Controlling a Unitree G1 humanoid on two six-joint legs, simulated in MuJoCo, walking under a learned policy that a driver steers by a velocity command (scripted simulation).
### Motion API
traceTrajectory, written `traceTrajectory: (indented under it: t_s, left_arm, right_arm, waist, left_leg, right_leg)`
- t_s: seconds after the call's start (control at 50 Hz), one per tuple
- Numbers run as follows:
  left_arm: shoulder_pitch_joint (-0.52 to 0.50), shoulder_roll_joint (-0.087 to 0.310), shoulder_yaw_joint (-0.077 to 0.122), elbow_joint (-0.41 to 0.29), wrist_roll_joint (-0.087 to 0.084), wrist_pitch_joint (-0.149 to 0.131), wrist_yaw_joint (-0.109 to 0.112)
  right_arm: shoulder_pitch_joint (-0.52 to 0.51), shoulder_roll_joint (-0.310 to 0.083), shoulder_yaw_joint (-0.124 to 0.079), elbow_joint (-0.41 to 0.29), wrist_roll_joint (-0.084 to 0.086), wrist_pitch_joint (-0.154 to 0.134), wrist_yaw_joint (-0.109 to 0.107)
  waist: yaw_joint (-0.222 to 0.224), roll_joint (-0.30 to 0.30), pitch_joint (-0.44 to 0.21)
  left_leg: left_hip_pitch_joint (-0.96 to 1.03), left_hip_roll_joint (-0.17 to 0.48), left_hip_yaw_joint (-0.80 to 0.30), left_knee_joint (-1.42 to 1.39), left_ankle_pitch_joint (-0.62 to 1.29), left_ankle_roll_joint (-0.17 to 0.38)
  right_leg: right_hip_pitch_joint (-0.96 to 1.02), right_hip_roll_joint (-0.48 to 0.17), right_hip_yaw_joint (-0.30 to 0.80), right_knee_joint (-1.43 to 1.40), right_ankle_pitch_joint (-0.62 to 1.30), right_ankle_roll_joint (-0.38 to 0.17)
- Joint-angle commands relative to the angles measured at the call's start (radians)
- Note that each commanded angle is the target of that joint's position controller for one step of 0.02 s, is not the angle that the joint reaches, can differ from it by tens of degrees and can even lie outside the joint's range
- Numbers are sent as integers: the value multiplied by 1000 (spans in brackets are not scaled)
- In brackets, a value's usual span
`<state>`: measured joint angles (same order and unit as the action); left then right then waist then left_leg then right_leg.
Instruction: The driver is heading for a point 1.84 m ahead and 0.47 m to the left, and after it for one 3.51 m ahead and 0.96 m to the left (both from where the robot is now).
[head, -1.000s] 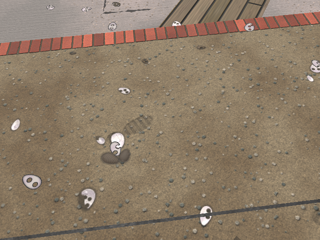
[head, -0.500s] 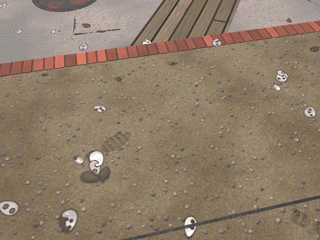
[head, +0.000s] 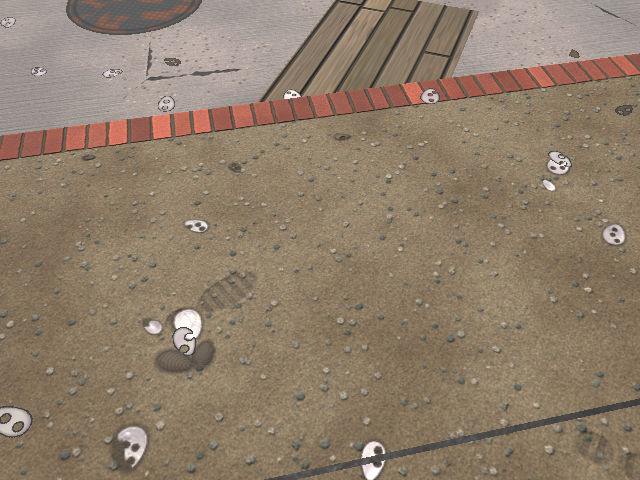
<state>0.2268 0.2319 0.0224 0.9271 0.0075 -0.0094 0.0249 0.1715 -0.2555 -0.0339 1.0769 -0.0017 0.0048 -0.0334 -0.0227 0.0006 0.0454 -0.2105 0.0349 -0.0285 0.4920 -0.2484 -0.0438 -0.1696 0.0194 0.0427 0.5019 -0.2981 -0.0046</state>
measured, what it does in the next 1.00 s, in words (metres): shifts its weight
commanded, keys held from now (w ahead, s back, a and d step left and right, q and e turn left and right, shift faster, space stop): no key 0.74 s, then w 0.26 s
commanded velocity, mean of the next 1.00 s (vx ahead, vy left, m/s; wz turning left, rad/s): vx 0.05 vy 0.00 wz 0.00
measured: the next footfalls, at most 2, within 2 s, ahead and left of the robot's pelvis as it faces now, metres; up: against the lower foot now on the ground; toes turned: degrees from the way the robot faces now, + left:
right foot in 1.42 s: +0.42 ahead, -0.10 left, +0.00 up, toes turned -2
left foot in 2.00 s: +0.72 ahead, +0.15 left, +0.00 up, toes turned +14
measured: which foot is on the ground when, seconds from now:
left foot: down 0.00-1.00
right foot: down 0.00-1.00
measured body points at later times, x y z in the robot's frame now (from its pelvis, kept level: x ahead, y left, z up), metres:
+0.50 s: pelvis +0.00 +0.01 +0.00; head +0.01 +0.01 +0.45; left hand +0.03 +0.26 -0.15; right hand +0.03 -0.25 -0.15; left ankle +0.01 +0.15 -0.74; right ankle -0.02 -0.12 -0.74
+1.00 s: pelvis +0.04 +0.03 -0.01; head +0.04 +0.04 +0.44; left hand +0.00 +0.28 -0.17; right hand +0.04 -0.22 -0.16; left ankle +0.02 +0.14 -0.74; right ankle -0.02 -0.12 -0.74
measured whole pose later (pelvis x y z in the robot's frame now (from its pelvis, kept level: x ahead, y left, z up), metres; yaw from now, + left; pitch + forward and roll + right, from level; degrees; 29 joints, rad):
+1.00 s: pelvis +0.04 +0.03 -0.01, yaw +1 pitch +0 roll +0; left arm 0.40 0.21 0.03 1.07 -0.03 -0.05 0.02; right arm 0.33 -0.20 -0.02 1.09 0.03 -0.08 -0.01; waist 0.01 -0.02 -0.02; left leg -0.25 -0.01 0.02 0.62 -0.39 0.06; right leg -0.18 -0.02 0.06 0.59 -0.42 -0.01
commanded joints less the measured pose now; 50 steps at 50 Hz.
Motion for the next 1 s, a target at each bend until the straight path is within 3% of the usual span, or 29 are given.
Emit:
traceTrajectory:
  t_s: [0.02,0.38,0.74,0.76,0.8,0.82,0.86,0.9,0.94,0.98,1.0]
  left_arm:
    - [18,110,20,-22,-1,-9,4]
    - [65,91,5,74,-6,-7,10]
    - [116,60,-5,127,-8,-3,14]
    - [136,49,-7,139,-8,-1,15]
    - [135,78,4,135,-19,3,21]
    - [133,86,7,126,-22,0,23]
    - [155,91,12,119,-31,-21,18]
    - [209,120,25,128,-37,-41,10]
    - [208,149,37,120,-41,-50,3]
    - [117,139,32,84,-43,-53,-2]
    - [41,121,27,53,-45,-56,-5]
  right_arm:
    - [7,-111,-17,-21,0,-8,-6]
    - [65,-76,-5,13,2,-4,-13]
    - [122,-45,6,16,3,-5,-15]
    - [142,-32,9,26,3,-4,-15]
    - [148,-47,2,24,14,-3,-19]
    - [139,-51,0,14,14,-9,-20]
    - [131,-29,3,-4,18,-35,-12]
    - [111,-3,6,-24,20,-67,4]
    - [110,20,10,-40,29,-93,20]
    - [196,26,8,-19,36,-109,27]
    - [304,6,0,17,32,-112,27]
  waist:
    - [4,-10,-19]
    - [10,1,-1]
    - [16,3,13]
    - [17,0,-10]
    - [19,-16,38]
    - [23,-20,85]
    - [32,-45,128]
    - [53,-110,114]
    - [39,-182,113]
    - [-29,-163,132]
    - [-79,-111,128]
  left_leg:
    - [35,3,2,-56,134,20]
    - [22,-6,10,-59,126,27]
    - [2,-14,13,-57,111,34]
    - [12,-26,26,-58,14,37]
    - [-52,-59,49,-23,-315,61]
    - [-104,-54,36,-16,-415,77]
    - [-164,-38,16,18,-407,96]
    - [-228,-50,47,122,-295,91]
    - [-222,-55,75,218,-192,105]
    - [-46,-49,63,79,-189,140]
    - [106,-26,5,-22,-151,150]
  right_leg:
    - [-58,-41,34,-109,153,-18]
    - [-71,-26,10,-108,136,-10]
    - [-82,-21,-4,-101,122,-2]
    - [-73,-11,-13,-108,21,-5]
    - [-130,-1,-6,-103,-317,-39]
    - [-173,-17,21,-115,-431,-60]
    - [-184,-75,105,-144,-483,-102]
    - [-109,-160,238,-200,-505,-154]
    - [-107,-263,395,-278,-521,-211]
    - [-229,-230,335,-237,-438,-182]
    - [-322,-161,229,-125,-312,-137]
